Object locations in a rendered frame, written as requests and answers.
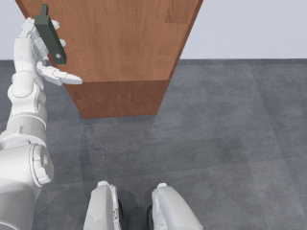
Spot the robot left hand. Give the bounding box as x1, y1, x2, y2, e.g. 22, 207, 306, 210
13, 17, 83, 85

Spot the left robot forearm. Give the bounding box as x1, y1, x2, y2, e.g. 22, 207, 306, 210
0, 72, 48, 150

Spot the robot right shin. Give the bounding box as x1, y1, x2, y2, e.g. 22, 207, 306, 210
153, 183, 168, 230

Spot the cupboard door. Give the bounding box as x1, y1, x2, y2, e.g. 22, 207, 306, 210
21, 0, 199, 82

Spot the left robot thigh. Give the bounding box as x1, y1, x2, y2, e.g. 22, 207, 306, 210
83, 184, 119, 230

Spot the left robot upper arm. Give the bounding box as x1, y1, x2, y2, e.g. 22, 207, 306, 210
0, 143, 55, 230

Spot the handle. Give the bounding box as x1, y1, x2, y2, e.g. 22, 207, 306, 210
34, 4, 67, 64

